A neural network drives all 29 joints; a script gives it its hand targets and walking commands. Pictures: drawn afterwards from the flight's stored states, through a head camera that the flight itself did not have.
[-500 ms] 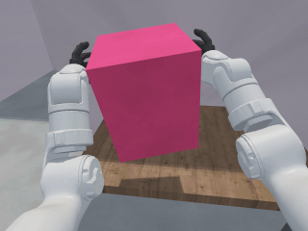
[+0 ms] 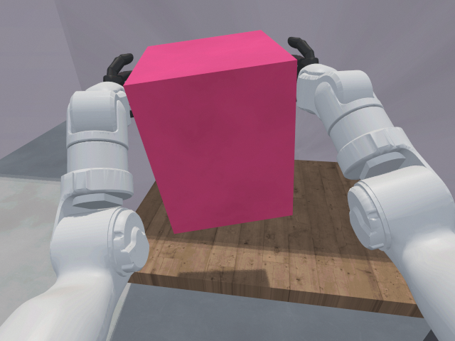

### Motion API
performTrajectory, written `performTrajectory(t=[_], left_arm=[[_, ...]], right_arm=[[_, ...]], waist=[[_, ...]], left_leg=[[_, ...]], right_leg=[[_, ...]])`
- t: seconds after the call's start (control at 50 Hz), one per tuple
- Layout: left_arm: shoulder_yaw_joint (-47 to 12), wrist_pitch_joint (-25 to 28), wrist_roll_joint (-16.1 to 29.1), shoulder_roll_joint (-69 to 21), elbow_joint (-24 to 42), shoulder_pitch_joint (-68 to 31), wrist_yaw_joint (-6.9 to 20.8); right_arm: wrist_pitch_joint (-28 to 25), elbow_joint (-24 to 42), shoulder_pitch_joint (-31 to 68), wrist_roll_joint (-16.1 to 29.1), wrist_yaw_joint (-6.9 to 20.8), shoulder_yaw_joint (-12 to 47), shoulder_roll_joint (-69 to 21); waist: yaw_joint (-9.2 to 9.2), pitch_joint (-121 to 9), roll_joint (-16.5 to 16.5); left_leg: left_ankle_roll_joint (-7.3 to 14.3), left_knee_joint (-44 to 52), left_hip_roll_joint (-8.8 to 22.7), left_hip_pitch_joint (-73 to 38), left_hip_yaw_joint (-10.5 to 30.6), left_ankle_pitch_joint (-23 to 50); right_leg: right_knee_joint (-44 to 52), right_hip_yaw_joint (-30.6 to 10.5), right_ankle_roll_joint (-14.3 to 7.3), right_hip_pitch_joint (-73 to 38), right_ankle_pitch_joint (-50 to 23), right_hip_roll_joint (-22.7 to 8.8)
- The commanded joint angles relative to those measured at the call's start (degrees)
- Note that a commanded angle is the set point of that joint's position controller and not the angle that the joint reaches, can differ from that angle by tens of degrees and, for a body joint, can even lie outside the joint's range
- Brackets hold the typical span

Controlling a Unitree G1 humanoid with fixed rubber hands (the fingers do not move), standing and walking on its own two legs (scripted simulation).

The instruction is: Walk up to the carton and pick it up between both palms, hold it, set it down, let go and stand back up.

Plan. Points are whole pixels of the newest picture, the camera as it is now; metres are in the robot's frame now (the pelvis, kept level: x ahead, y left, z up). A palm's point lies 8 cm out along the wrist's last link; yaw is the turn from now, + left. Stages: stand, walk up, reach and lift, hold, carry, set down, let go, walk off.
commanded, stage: hold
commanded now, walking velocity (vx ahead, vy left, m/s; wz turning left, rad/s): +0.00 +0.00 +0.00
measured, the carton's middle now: (218, 129) +0.38 +0.01 +0.28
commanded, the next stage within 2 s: none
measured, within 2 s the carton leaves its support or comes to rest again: neither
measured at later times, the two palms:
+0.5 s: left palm (116, 103) +0.37 +0.16 +0.34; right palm (304, 85) +0.37 -0.13 +0.35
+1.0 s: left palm (117, 105) +0.37 +0.16 +0.33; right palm (305, 83) +0.37 -0.13 +0.36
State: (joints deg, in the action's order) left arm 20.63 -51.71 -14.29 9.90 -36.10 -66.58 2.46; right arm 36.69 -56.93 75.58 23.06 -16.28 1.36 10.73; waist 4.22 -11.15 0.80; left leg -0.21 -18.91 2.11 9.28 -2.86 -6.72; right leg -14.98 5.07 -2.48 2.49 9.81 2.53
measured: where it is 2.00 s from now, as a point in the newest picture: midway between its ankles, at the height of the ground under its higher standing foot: outside the picture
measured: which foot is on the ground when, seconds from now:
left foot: down 0.00-1.00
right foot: down 0.00-1.00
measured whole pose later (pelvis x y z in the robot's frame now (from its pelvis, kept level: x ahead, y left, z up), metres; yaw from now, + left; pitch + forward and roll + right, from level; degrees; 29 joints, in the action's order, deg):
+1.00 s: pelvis +0.00 +0.01 +0.00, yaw +0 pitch -4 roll -1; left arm 18.3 -53.1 -14.7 7.9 -31.1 -63.4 1.2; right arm 37.0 -55.9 74.4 25.2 -15.4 2.7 12.3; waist 4.8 -10.5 0.8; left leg 0.4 -21.2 1.9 9.3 -3.0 -8.3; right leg -15.3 4.7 -1.8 1.6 10.1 2.3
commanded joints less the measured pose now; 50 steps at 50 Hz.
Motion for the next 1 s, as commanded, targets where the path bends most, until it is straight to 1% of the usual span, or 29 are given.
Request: performTrajectory(t=[0.0, 0.16, 0.3, 0.32, 0.36, 0.4, 0.42, 0.46, 0.48, 0.5, 0.52, 0.56, 0.6, 0.62, 0.66, 0.68, 0.7, 0.72, 0.74, 0.78, 0.8, 0.82, 0.84, 0.86, 0.9, 0.92, 0.94, 0.96, 0.98], left_arm=[[-12.25, 4.65, 10.26, -29.56, 8.16, -37.16, 8.30], [-13.81, 4.19, 10.88, -30.91, 11.94, -36.73, 7.18], [-14.21, 3.76, 10.88, -31.41, 12.70, -36.35, 6.47], [-15.18, 3.17, 9.96, -31.48, 12.73, -35.24, 6.65], [-13.66, 2.89, 8.99, -30.59, 11.62, -34.48, 7.02], [-13.52, 2.76, 8.65, -29.81, 11.00, -34.71, 7.35], [-13.41, 2.68, 8.54, -30.18, 10.37, -34.93, 7.51], [-14.66, 2.80, 9.25, -30.87, 11.25, -35.36, 7.52], [-14.31, 2.52, 8.79, -30.83, 10.01, -34.92, 7.53], [-13.87, 2.59, 8.80, -30.65, 9.78, -35.32, 7.66], [-13.82, 2.54, 8.63, -30.76, 9.11, -35.54, 7.81], [-13.85, 2.61, 8.59, -31.30, 8.40, -34.95, 7.98], [-13.69, 2.93, 9.00, -31.15, 7.57, -35.88, 7.96], [-13.78, 2.99, 8.94, -31.83, 6.70, -35.37, 7.90], [-14.49, 3.30, 9.39, -32.46, 7.58, -36.18, 7.66], [-14.26, 3.23, 9.21, -32.45, 7.51, -35.76, 7.56], [-14.13, 3.22, 9.19, -32.07, 7.91, -35.47, 7.56], [-13.93, 3.18, 8.85, -31.67, 8.33, -35.14, 7.56], [-14.92, 3.11, 9.19, -31.95, 9.45, -35.52, 7.49], [-14.54, 2.84, 9.19, -31.98, 8.77, -34.34, 7.61], [-14.89, 2.90, 9.41, -31.98, 9.90, -34.75, 7.59], [-15.04, 2.67, 9.13, -31.86, 9.42, -34.31, 7.58], [-14.81, 2.63, 9.16, -32.16, 9.51, -34.41, 7.54], [-15.70, 2.76, 9.74, -32.64, 11.34, -35.11, 7.48], [-16.31, 2.70, 10.25, -33.49, 12.98, -35.64, 7.16], [-16.49, 2.64, 10.44, -33.56, 13.29, -35.66, 7.02], [-16.36, 2.56, 10.42, -33.42, 13.14, -36.19, 6.82], [-15.70, 2.51, 9.88, -32.78, 12.01, -36.35, 6.80], [-15.20, 2.64, 9.71, -32.16, 11.12, -36.92, 6.76]], right_arm=[[-0.54, 15.59, 35.57, 8.11, 7.28, 3.96, -29.56], [-0.51, 18.02, 35.06, 9.30, 7.75, 5.90, -30.34], [-0.43, 18.70, 35.18, 9.52, 8.08, 6.56, -30.83], [-1.28, 21.80, 37.35, 10.49, 8.01, 7.50, -31.46], [-1.18, 21.16, 36.86, 9.65, 7.68, 7.01, -31.28], [-1.03, 19.63, 36.90, 9.18, 7.76, 6.47, -30.98], [-1.08, 19.11, 36.69, 8.90, 7.83, 5.94, -30.79], [-1.36, 19.41, 36.88, 8.96, 7.87, 5.93, -30.79], [-1.17, 18.03, 36.57, 8.51, 7.90, 5.34, -30.20], [-1.14, 17.64, 36.97, 8.56, 8.03, 5.23, -30.32], [-1.03, 16.86, 37.02, 8.32, 8.12, 4.87, -30.13], [-1.14, 16.92, 37.15, 7.87, 8.30, 4.35, -29.21], [-1.28, 16.64, 38.12, 7.79, 8.70, 4.02, -29.22], [-1.47, 16.76, 38.86, 7.87, 8.76, 3.80, -29.28], [-1.79, 17.00, 39.04, 7.77, 8.86, 3.56, -29.31], [-1.56, 15.73, 37.75, 7.80, 8.94, 3.56, -29.05], [-1.61, 15.94, 37.95, 7.93, 8.94, 3.82, -29.08], [-1.50, 15.67, 37.25, 8.22, 9.00, 4.10, -29.08], [-1.47, 15.76, 36.93, 8.36, 8.97, 4.29, -29.05], [-1.42, 16.89, 37.27, 9.29, 8.69, 4.95, -28.75], [-1.39, 17.18, 37.23, 9.53, 8.72, 4.98, -28.96], [-1.26, 16.26, 36.41, 9.49, 8.70, 4.68, -28.62], [-1.33, 16.80, 37.37, 9.86, 8.81, 4.86, -28.55], [-1.45, 17.41, 36.88, 9.91, 8.80, 5.05, -29.11], [-1.52, 19.13, 37.78, 10.42, 8.91, 5.61, -29.57], [-1.34, 18.92, 37.06, 10.47, 8.93, 5.39, -29.59], [-1.36, 19.53, 38.09, 10.78, 9.00, 5.57, -29.60], [-0.96, 17.38, 37.29, 10.20, 9.13, 4.90, -29.57], [-1.04, 17.11, 38.16, 9.89, 9.34, 4.68, -29.63]], waist=[[1.06, -13.78, -3.16], [0.68, -15.23, -3.83], [0.32, -15.24, -3.25], [-0.45, -17.39, -3.45], [-0.52, -16.13, -1.36], [-0.43, -14.56, -0.86], [-0.37, -13.65, -1.48], [0.32, -14.22, -2.44], [0.27, -12.99, -2.68], [0.52, -13.20, -2.31], [0.38, -12.04, -2.70], [0.79, -12.45, -3.08], [0.30, -12.66, -2.50], [0.28, -12.45, -2.96], [0.76, -13.91, -4.05], [0.61, -12.83, -4.33], [0.80, -14.08, -4.13], [0.42, -14.20, -3.86], [1.04, -14.92, -4.19], [0.90, -14.62, -3.88], [0.77, -15.04, -3.75], [1.28, -13.49, -4.37], [0.91, -13.90, -4.54], [1.38, -14.48, -4.94], [1.00, -15.78, -5.00], [1.16, -15.55, -5.22], [1.00, -16.04, -5.06], [0.85, -13.75, -4.77], [0.50, -13.48, -4.13]], left_leg=[[-1.23, 0.45, -2.32, -7.74, 3.66, 6.50], [-1.71, -0.08, -2.23, -8.83, 3.88, 8.66], [-1.49, -0.16, -2.26, -8.97, 3.80, 8.12], [-1.32, -1.69, -2.37, -8.02, 3.61, 8.80], [-0.90, -1.46, -2.91, -7.46, 2.99, 7.61], [-0.87, -0.99, -2.71, -7.06, 3.15, 6.48], [-0.75, -0.70, -2.77, -6.48, 3.07, 5.11], [-1.06, -1.02, -2.62, -6.64, 3.29, 6.15], [-1.22, -0.63, -2.35, -6.79, 3.55, 5.98], [-1.21, -0.65, -2.29, -7.15, 3.36, 5.64], [-1.27, -0.30, -2.23, -6.65, 3.58, 4.79], [-1.39, 0.12, -1.87, -5.38, 3.79, 3.46], [-1.33, 0.49, -1.84, -4.78, 3.99, 2.03], [-1.41, 0.48, -1.83, -4.61, 3.97, 2.69], [-1.71, 0.11, -1.66, -5.18, 4.26, 4.19], [-1.88, 0.11, -1.53, -5.02, 4.32, 5.18], [-1.94, -0.11, -1.76, -5.67, 4.04, 5.34], [-1.77, -0.28, -1.70, -6.09, 4.12, 6.05], [-1.99, -0.42, -1.84, -6.81, 4.03, 6.99], [-2.22, -0.93, -2.06, -6.94, 4.18, 8.92], [-2.18, -0.82, -1.87, -7.14, 4.08, 8.81], [-2.32, -0.79, -2.02, -7.35, 4.14, 8.95], [-2.34, -0.60, -1.86, -7.31, 4.31, 8.66], [-2.54, -1.00, -1.92, -7.40, 4.20, 9.28], [-2.63, -1.29, -1.72, -7.84, 4.58, 10.54], [-2.77, -1.29, -1.83, -7.89, 4.47, 10.58], [-2.66, -1.16, -1.81, -7.97, 4.58, 9.33], [-2.34, -0.36, -1.87, -6.79, 4.38, 7.14], [-1.90, -0.05, -1.72, -6.07, 4.44, 5.01]], right_leg=[[1.57, -6.28, 4.43, 0.16, -10.97, -0.06], [1.06, -5.79, 4.55, -0.16, -11.41, 0.74], [1.11, -5.85, 4.78, 0.15, -11.15, 0.93], [0.61, -6.40, 4.87, -2.37, -13.64, 0.44], [0.50, -6.22, 5.59, -2.56, -14.02, 0.21], [0.94, -6.42, 5.41, -1.34, -11.91, 0.13], [1.13, -6.54, 5.32, -1.09, -10.67, -0.03], [0.88, -6.44, 4.99, -0.92, -11.63, -0.05], [0.89, -6.11, 4.76, -0.69, -11.03, 0.34], [1.09, -6.15, 4.86, -0.67, -10.75, 0.35], [1.14, -6.12, 4.63, -0.31, -9.81, 0.23], [0.93, -6.12, 4.45, -1.16, -9.20, 0.42], [0.90, -6.13, 4.33, -0.81, -7.56, 0.53], [0.83, -6.13, 4.17, -1.06, -8.11, 0.63], [0.30, -6.02, 4.02, -2.05, -9.78, 0.83], [0.19, -5.72, 3.80, -2.12, -10.49, 0.99], [0.18, -5.96, 3.87, -2.39, -10.57, 0.97], [0.01, -5.95, 4.03, -2.56, -11.48, 0.87], [-0.01, -5.93, 4.00, -2.73, -12.04, 0.88], [0.18, -5.92, 4.17, -2.91, -13.85, 0.99], [0.12, -5.71, 4.23, -3.13, -13.40, 1.20], [0.28, -5.92, 4.04, -2.31, -13.48, 0.93], [0.26, -5.75, 4.03, -2.36, -12.75, 1.13], [-0.04, -5.75, 4.11, -2.48, -13.34, 1.19], [-0.27, -5.40, 3.83, -2.80, -13.96, 1.66], [-0.16, -5.45, 3.82, -2.76, -13.77, 1.68], [-0.10, -5.47, 3.93, -2.58, -12.81, 1.71], [0.39, -5.59, 4.05, -1.54, -10.99, 1.44], [0.49, -5.79, 4.14, -1.11, -9.42, 1.10]])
